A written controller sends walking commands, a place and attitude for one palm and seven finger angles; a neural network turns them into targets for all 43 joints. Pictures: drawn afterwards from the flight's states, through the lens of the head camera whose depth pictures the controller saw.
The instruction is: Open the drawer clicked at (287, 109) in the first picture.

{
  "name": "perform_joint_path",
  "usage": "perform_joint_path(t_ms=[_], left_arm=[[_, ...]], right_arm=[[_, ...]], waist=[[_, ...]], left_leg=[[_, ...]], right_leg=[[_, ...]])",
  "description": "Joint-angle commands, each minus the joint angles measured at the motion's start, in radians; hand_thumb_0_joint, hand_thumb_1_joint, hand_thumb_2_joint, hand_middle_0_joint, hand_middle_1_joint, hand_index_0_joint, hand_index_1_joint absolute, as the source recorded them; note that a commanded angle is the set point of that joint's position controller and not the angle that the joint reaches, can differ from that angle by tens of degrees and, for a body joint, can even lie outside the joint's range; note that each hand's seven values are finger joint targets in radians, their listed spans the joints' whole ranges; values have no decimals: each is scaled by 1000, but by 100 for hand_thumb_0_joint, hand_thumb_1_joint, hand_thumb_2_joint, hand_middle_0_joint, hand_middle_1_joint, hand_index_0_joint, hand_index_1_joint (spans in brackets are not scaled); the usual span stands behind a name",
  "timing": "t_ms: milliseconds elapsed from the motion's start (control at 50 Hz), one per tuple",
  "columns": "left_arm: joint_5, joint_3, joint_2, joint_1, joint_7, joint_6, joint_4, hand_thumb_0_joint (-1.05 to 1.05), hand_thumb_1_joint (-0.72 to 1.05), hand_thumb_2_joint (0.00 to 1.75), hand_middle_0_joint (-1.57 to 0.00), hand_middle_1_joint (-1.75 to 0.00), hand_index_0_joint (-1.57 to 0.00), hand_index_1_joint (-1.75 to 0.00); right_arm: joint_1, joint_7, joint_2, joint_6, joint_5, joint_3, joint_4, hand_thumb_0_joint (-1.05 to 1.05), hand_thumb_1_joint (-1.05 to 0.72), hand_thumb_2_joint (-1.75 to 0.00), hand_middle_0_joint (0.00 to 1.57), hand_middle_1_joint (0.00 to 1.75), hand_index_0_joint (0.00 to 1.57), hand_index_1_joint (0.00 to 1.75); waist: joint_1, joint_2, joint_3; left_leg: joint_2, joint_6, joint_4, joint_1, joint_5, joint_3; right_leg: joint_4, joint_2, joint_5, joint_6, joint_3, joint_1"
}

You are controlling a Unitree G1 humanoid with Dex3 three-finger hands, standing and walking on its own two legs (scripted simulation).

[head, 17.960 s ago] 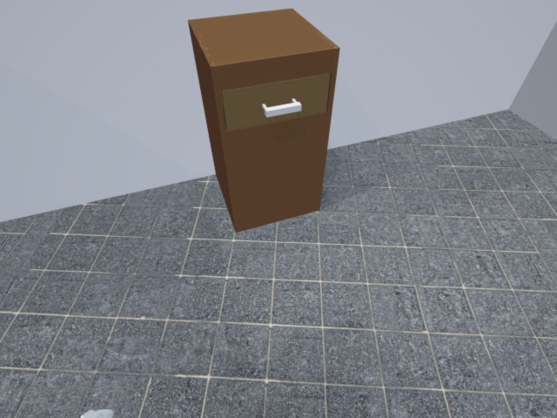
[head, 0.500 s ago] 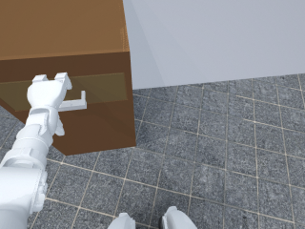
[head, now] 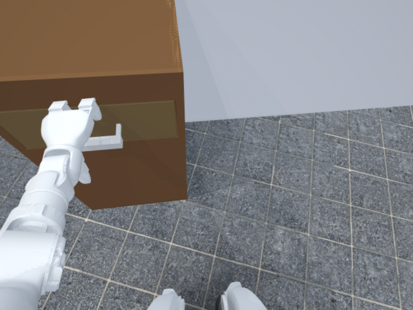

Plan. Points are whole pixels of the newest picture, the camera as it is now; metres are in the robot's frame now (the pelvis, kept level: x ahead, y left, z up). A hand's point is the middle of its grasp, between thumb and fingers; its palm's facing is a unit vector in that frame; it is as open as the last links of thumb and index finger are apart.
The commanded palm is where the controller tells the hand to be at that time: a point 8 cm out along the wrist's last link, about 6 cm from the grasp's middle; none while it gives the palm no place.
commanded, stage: lower the fingers behind the handle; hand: left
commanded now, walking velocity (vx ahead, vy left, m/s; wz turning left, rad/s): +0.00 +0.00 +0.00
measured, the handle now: (94, 136) +0.51 +0.25 -0.07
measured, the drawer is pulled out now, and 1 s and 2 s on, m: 0.00 0.00 0.00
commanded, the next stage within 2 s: close the thumb around the handle in 1.58 s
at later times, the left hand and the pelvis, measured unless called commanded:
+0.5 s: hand (86, 153) +0.45 +0.25 -0.05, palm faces -0.08 -0.03 -1.00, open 13.8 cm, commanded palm +0.44 +0.24 +0.00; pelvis -0.01 +0.00 -0.01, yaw +0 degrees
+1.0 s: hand (90, 161) +0.45 +0.25 -0.08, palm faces -0.08 -0.03 -1.00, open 13.8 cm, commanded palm +0.44 +0.24 -0.03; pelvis -0.02 -0.01 -0.04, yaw +0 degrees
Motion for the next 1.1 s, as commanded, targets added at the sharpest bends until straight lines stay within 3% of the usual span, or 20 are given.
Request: perform_joint_path(t_ms=[0,60,80,120,260,340,400,440,560,600,640,660,680,740,840,860,940,1020,1040,1080], left_arm=[[-7,37,218,-350,39,22,-152,0,-50,30,-30,-120,-30,-120],[-9,23,196,-351,28,10,-144,0,-50,30,-30,-120,-30,-120],[-2,46,228,-354,31,2,-152,0,-50,30,-30,-120,-30,-120],[-5,40,207,-350,34,-15,-171,0,-50,30,-30,-120,-30,-120],[18,102,278,-336,92,-8,-150,0,-50,30,-30,-120,-30,-120],[16,93,264,-357,101,-3,-183,0,-50,30,-30,-120,-30,-120],[12,62,230,-364,94,7,-163,0,-50,30,-30,-120,-30,-120],[10,40,199,-378,87,0,-176,0,-50,30,-30,-120,-30,-120],[15,78,258,-364,91,-6,-128,0,-50,30,-30,-120,-30,-120],[23,71,254,-370,98,-5,-131,0,-50,30,-30,-120,-30,-120],[29,71,253,-374,101,-8,-141,0,-50,30,-30,-120,-30,-120],[23,83,261,-357,102,-3,-124,0,-50,30,-30,-120,-30,-120],[25,81,265,-382,104,-3,-133,0,-50,30,-30,-120,-30,-120],[18,104,288,-337,102,-1,-118,0,-50,30,-30,-120,-30,-120],[26,85,282,-383,101,-14,-129,0,-50,30,-30,-120,-30,-120],[23,83,280,-379,100,-15,-113,0,-50,30,-30,-120,-30,-120],[26,102,308,-394,106,-35,-147,0,-50,30,-30,-120,-30,-120],[25,76,260,-398,113,-31,-135,0,-50,30,-30,-120,-30,-120],[28,92,282,-379,115,-26,-116,0,-50,30,-30,-120,-30,-120],[29,78,278,-412,116,-21,-113,0,-50,30,-30,-120,-30,-120]], right_arm=[[145,-13,-170,-2,5,-59,-49,0,-90,-90,20,30,20,30],[144,-16,-170,-4,4,-60,-51,0,-90,-90,20,30,20,30],[142,-17,-172,-4,3,-59,-51,0,-90,-90,20,30,20,30],[136,-15,-167,-7,-1,-61,-57,0,-90,-90,20,30,20,30],[131,-9,-176,-8,-9,-60,-49,0,-90,-90,20,30,20,30],[136,-5,-174,-15,-9,-64,-47,0,-90,-90,20,30,20,30],[135,-8,-173,-15,-7,-63,-40,0,-90,-90,20,30,20,30],[139,-8,-171,-20,-7,-68,-35,0,-90,-90,20,30,20,30],[128,-14,-178,-24,-11,-56,-27,0,-90,-90,20,30,20,30],[125,-15,-174,-27,-11,-53,-36,0,-90,-90,20,30,20,30],[124,-12,-175,-29,-12,-55,-37,0,-90,-90,20,30,20,30],[124,-11,-177,-29,-13,-53,-35,0,-90,-90,20,30,20,30],[126,-12,-177,-31,-13,-54,-37,0,-90,-90,20,30,20,30],[125,-11,-180,-32,-12,-50,-40,0,-90,-90,20,30,20,30],[125,-15,-178,-42,-13,-49,-36,0,-90,-90,20,30,20,30],[124,-16,-179,-45,-13,-48,-34,0,-90,-90,20,30,20,30],[125,-15,-180,-51,-15,-48,-33,0,-90,-90,20,30,20,30],[123,-11,-176,-55,-17,-51,-28,0,-90,-90,20,30,20,30],[127,-10,-181,-53,-17,-50,-25,0,-90,-90,20,30,20,30],[126,-10,-181,-53,-15,-46,-26,0,-90,-90,20,30,20,30]], waist=[[-11,64,-408],[-16,45,-397],[-12,39,-397],[-4,68,-410],[6,56,-445],[5,92,-509],[-17,61,-473],[-23,89,-493],[-17,69,-443],[-18,69,-455],[-15,114,-491],[-8,99,-473],[-23,82,-484],[-2,77,-501],[-27,59,-505],[-28,60,-477],[-19,112,-528],[-32,104,-517],[-24,101,-525],[-37,87,-505]], left_leg=[[41,-36,-98,370,576,-36],[40,-29,-92,343,540,-34],[41,-30,-92,335,532,-35],[41,-32,-83,341,546,-38],[37,-32,-39,273,512,-33],[39,-38,-23,309,549,-42],[41,-35,-14,287,528,-43],[44,-37,-7,310,532,-50],[37,-29,15,222,454,-41],[33,-26,23,198,443,-37],[37,-35,32,229,474,-45],[37,-34,36,211,459,-41],[39,-30,44,200,453,-42],[34,-28,51,176,445,-38],[32,-19,77,126,393,-38],[31,-18,81,109,372,-36],[31,-23,99,125,392,-43],[35,-25,119,122,401,-49],[35,-28,122,114,390,-52],[34,-23,126,85,356,-53]], right_leg=[[-75,0,334,-36,-10,201],[-69,-3,323,-35,-5,191],[-66,-4,318,-35,-3,188],[-54,-5,314,-39,-2,172],[-3,-4,307,-36,2,152],[15,-3,324,-34,0,145],[12,-2,314,-32,-3,127],[18,-3,303,-30,-5,100],[38,-3,261,-34,-4,71],[48,-4,267,-34,-1,79],[65,-5,268,-35,-4,51],[67,-4,258,-36,-8,51],[70,-4,262,-32,-5,50],[85,-5,272,-32,-2,69],[99,-7,250,-28,3,46],[98,-7,231,-29,2,33],[125,-7,230,-31,1,9],[137,-6,225,-31,-5,-31],[146,-5,212,-31,-8,-37],[146,-5,189,-31,-10,-49]])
